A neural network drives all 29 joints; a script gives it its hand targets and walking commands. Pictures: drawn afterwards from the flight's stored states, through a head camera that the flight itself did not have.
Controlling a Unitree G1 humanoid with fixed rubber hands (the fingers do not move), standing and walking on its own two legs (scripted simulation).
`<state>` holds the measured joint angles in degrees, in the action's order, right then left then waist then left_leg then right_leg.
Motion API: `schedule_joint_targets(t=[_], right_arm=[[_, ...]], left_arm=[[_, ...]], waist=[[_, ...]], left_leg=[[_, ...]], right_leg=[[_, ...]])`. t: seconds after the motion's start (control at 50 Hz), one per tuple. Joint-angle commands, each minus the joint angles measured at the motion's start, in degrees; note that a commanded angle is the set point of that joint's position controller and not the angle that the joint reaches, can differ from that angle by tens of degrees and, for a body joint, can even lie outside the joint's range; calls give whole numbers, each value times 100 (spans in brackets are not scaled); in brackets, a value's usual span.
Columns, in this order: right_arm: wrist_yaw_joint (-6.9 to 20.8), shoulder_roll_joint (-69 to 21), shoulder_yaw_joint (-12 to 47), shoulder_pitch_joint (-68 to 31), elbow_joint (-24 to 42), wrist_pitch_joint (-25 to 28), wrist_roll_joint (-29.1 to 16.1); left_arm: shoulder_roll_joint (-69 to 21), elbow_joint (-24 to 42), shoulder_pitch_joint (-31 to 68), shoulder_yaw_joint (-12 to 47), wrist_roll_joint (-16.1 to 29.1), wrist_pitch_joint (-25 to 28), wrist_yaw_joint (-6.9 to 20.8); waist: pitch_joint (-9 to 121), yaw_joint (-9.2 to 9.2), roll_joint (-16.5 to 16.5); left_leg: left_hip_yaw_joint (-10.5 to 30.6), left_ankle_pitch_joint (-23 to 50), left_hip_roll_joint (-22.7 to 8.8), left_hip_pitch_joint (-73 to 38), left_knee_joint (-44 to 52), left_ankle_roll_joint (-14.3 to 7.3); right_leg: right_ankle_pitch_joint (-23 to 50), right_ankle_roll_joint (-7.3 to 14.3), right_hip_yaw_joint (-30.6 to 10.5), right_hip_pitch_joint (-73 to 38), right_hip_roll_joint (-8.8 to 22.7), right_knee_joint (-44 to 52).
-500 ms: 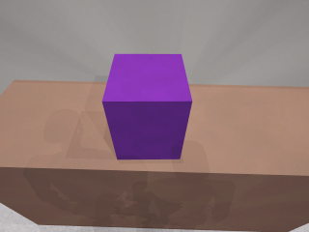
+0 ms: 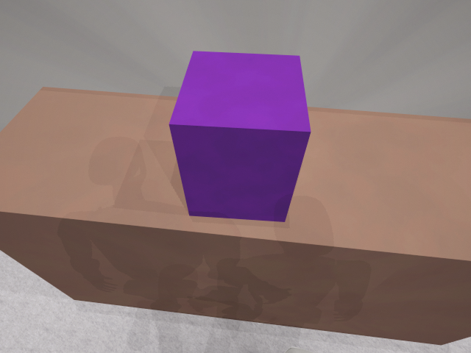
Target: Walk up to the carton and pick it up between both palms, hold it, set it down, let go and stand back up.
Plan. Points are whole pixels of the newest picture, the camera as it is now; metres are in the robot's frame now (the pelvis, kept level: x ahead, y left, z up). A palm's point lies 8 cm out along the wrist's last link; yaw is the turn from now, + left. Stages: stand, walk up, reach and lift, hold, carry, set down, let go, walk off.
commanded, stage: walk up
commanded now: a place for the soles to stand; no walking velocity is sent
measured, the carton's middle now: (241, 140) +0.49 +0.00 +0.08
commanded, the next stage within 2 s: none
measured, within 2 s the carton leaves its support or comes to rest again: neither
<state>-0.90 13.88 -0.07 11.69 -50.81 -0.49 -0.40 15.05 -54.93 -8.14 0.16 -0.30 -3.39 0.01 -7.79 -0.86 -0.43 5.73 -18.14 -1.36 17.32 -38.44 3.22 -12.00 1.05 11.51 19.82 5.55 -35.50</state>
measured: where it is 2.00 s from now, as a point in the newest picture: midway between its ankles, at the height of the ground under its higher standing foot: outside the picture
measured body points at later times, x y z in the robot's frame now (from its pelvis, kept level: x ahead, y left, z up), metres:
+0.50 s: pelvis -0.03 -0.01 +0.00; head -0.02 -0.01 +0.45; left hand +0.01 +0.23 -0.15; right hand +0.04 -0.24 -0.14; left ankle -0.01 +0.10 -0.72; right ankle +0.00 -0.12 -0.72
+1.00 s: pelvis -0.01 -0.01 +0.02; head -0.01 -0.02 +0.47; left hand +0.01 +0.22 -0.13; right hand +0.02 -0.25 -0.14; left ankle -0.01 +0.10 -0.72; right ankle +0.00 -0.12 -0.72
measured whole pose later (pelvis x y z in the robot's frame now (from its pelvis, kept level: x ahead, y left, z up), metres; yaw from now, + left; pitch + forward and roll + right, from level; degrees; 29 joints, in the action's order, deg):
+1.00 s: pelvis -0.01 -0.01 +0.02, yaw -1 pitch -2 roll +1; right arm -1.1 11.6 0.3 13.6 -61.9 0.4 0.9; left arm 9.6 -59.9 -16.6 1.3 -0.3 1.4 -0.7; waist -1.1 -0.8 -0.8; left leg -3.4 -14.0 -0.1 9.3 -25.6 -0.5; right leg -14.2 0.7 -3.4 11.2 -1.4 -27.8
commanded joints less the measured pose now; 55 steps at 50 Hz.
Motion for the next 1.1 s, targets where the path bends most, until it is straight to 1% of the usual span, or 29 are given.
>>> schedule_joint_targets(t=[0.0,0.02,0.04,0.06,0.08,0.1,0.14,0.16,0.18,0.2,0.22,0.24,0.28,0.32,0.38,0.4,0.42,0.44,0.46,0.48,0.5,0.54,0.68,0.8,0.84,0.88,0.92,1.02,1.08], right_arm=[[-39,936,-253,128,564,44,3],[-30,861,-254,164,589,24,13],[-28,779,-282,332,557,11,57],[-20,760,-308,634,540,2,110],[-19,764,-354,803,511,-9,156],[-19,720,-372,904,536,4,140],[-41,618,-358,1067,558,82,70],[-51,617,-372,1130,547,126,36],[-47,724,-402,1134,571,144,66],[-72,1011,-473,884,692,138,48],[-137,1253,-529,669,820,106,-18],[-187,1403,-571,570,775,74,-66],[-194,1146,-502,190,823,51,-39],[-185,863,-420,-158,907,44,158],[-54,647,-355,-113,794,30,199],[-15,543,-325,-47,727,23,215],[22,428,-276,164,621,29,216],[49,190,-210,430,542,38,186],[37,64,-154,628,445,39,190],[13,109,-157,626,360,45,214],[19,210,-164,504,278,73,237],[72,391,-207,413,164,146,163],[-14,341,-127,368,-291,254,142],[-45,351,-88,195,-564,249,136],[-52,353,-72,242,-618,250,131],[-59,413,-83,163,-682,237,129],[-63,391,-72,125,-730,215,118],[-73,426,-56,141,-824,170,122],[-73,484,-81,138,-863,137,124]], left_arm=[[962,515,-25,-268,17,38,-47],[1032,506,-44,-287,40,24,-57],[1153,515,-3,-338,41,11,-81],[1207,578,161,-367,21,1,-116],[1213,624,273,-378,6,-6,-139],[1187,676,419,-386,-42,-17,-143],[1072,806,709,-346,-117,-38,-109],[964,785,757,-318,-153,-61,-63],[741,752,519,-240,-187,-65,-10],[497,770,271,-144,-151,-70,43],[430,769,212,-102,-138,-97,47],[471,778,266,-124,-94,-108,-3],[434,744,187,-130,-59,-44,-40],[396,567,-336,-140,-45,93,-45],[327,546,-486,-129,-60,304,-75],[321,541,-564,-138,-65,367,-86],[408,562,-601,-164,-74,428,-102],[635,593,-608,-217,-90,468,-107],[778,564,-416,-246,30,455,-100],[756,488,-285,-253,64,431,-70],[605,453,-234,-215,57,419,-29],[416,413,-398,-140,21,434,-27],[309,80,-848,-124,26,552,-27],[233,-113,-1048,-80,5,581,-67],[254,-138,-1029,-73,18,590,-84],[211,-168,-1046,-60,8,600,-98],[257,-193,-1052,-65,-8,598,-116],[259,-207,-993,-35,-1,579,-150],[277,-228,-985,-30,-19,570,-169]], waist=[[800,-12,-29],[821,-20,238],[874,16,699],[901,94,889],[956,151,773],[944,202,815],[1043,331,809],[1087,387,733],[1062,314,0],[867,163,-935],[502,94,-866],[426,164,-841],[299,41,-1052],[709,-120,-1116],[1151,-110,-958],[1227,-84,-693],[1281,-36,-464],[1226,121,241],[902,320,367],[549,379,446],[361,357,384],[386,255,313],[223,144,516],[305,9,195],[468,52,312],[494,-4,129],[494,-11,197],[492,-4,31],[569,25,106]], left_leg=[[507,-220,-47,1051,673,-689],[188,-515,190,917,283,-618],[-291,-676,493,616,-673,-513],[-523,-1065,469,438,-1443,-447],[-573,-1301,371,322,-1795,-454],[-535,-1388,267,283,-1740,-470],[-510,-725,63,-56,-720,-523],[-279,-199,-32,-220,12,-571],[410,-62,-280,-192,992,-630],[2059,-288,-1067,24,1916,-812],[3069,-586,-1489,353,2384,-899],[3198,-884,-1618,975,2648,-1155],[2372,-945,-1214,1121,2522,-1260],[1434,-53,-921,480,2057,-1248],[935,104,-788,98,1446,-1101],[845,81,-728,19,1239,-988],[679,-7,-637,198,985,-848],[294,-340,-291,504,545,-643],[-101,-539,68,379,515,-456],[-195,-449,-8,-238,749,-449],[-40,-302,-56,-610,1063,-471],[266,-187,-177,-553,1319,-598],[60,377,-291,-595,1614,-584],[-54,656,-355,-657,1765,-591],[-94,748,-394,-691,1810,-594],[-126,819,-415,-773,1805,-628],[-181,938,-413,-811,1799,-631],[-267,887,-462,-891,1863,-653],[-307,751,-480,-958,1872,-687]], right_leg=[[-1538,478,-1192,-832,616,1144],[-1975,584,-1338,-607,871,1497],[-2279,817,-1592,-301,1279,1894],[-2206,1042,-1750,-63,1634,2104],[-1942,1176,-1785,121,1898,2104],[-1571,1178,-1573,140,1887,1967],[-980,912,-977,128,1579,1425],[-893,669,-719,93,1271,941],[-1217,426,-526,111,865,235],[-1732,155,-254,527,191,-826],[-2310,40,-650,953,-296,-1528],[-2420,65,-1057,599,-270,-1742],[-1897,56,-1234,363,-239,-1867],[-1224,53,-1248,258,-279,-1539],[-461,38,-1158,-608,-325,184],[-45,48,-1160,-911,-350,878],[95,101,-1553,-1280,-84,1112],[-156,281,-2645,-1352,573,1421],[-961,568,-3228,-697,1003,1671],[-1885,667,-3218,239,952,1868],[-2205,503,-2888,596,617,2007],[-1669,242,-2325,251,143,1899],[-727,231,-2344,-94,130,1834],[17,232,-2266,-379,69,1649],[337,235,-2186,-507,18,1505],[541,231,-2211,-549,-4,1440],[820,237,-2203,-523,-6,1362],[825,229,-2217,-458,-63,1227],[755,204,-2234,-391,-102,1193]])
